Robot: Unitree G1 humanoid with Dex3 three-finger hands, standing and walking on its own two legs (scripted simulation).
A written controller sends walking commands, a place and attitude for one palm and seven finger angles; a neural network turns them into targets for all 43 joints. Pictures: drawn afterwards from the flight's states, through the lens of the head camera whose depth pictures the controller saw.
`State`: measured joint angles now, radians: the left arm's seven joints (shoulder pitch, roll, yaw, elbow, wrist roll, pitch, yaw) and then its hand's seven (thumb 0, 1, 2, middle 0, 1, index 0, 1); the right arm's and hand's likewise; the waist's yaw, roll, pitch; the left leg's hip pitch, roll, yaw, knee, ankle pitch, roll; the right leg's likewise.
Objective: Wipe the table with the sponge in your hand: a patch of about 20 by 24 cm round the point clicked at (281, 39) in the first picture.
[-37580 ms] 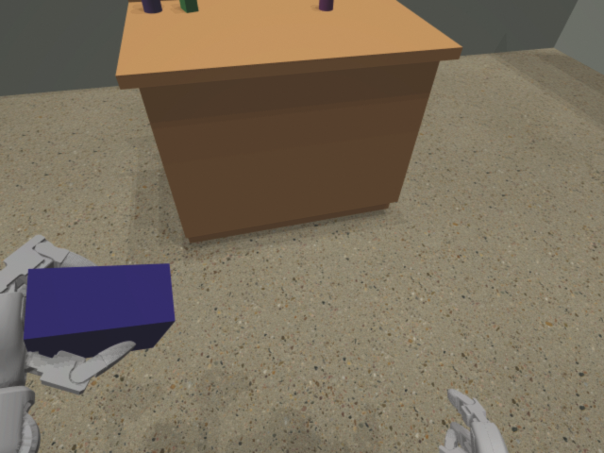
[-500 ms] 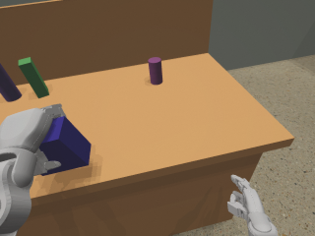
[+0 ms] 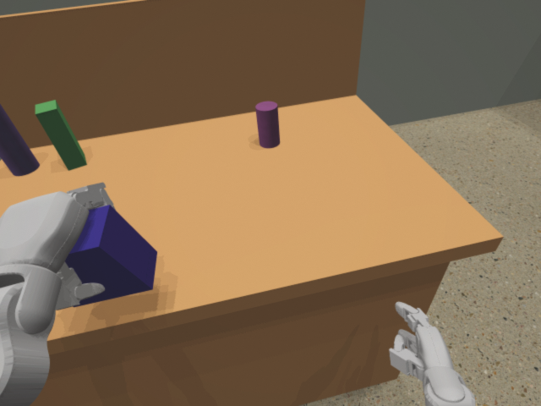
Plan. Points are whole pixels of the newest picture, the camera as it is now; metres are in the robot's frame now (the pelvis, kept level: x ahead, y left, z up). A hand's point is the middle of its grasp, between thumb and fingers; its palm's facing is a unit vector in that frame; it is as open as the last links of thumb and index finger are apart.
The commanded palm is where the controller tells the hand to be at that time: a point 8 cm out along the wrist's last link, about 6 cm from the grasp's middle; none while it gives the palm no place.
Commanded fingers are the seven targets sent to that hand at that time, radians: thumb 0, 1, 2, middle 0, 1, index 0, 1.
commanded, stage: bring the sponge back beside the body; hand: left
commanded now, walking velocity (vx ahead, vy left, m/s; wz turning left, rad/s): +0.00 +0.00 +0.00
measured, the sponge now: (99, 266) +0.21 +0.28 +0.15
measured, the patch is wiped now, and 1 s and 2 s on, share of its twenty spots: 1.00 1.00 1.00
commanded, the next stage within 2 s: step back with the hand held close in 0.04 s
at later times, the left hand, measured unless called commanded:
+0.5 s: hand (103, 209) +0.22 +0.24 +0.24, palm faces +0.42 -0.80 -0.42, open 10.1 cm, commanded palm +0.16 +0.29 +0.25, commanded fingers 0.00 0.10 1.30 -1.20 -1.60 -1.20 -1.60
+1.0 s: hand (51, 249) +0.16 +0.25 +0.25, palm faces +0.53 -0.77 -0.36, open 10.1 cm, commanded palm +0.10 +0.29 +0.25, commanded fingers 0.00 0.10 1.30 -1.20 -1.60 -1.20 -1.60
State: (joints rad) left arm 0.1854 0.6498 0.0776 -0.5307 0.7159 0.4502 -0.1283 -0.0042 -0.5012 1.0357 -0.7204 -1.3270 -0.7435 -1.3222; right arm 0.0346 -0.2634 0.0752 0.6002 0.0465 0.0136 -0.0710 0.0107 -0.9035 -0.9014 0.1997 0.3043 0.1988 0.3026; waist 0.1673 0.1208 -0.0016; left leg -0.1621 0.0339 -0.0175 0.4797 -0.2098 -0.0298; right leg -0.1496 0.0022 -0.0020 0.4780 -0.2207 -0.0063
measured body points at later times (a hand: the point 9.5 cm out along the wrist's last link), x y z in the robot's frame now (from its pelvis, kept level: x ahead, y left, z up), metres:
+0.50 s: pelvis +0.00 +0.01 -0.01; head +0.02 +0.03 +0.44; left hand +0.19 +0.28 +0.26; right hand +0.13 -0.24 -0.10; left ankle +0.02 +0.13 -0.74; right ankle +0.03 -0.12 -0.74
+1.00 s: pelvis -0.06 +0.01 -0.02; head -0.05 +0.02 +0.43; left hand +0.12 +0.29 +0.26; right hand +0.13 -0.22 -0.09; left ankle +0.02 +0.13 -0.74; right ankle +0.03 -0.12 -0.74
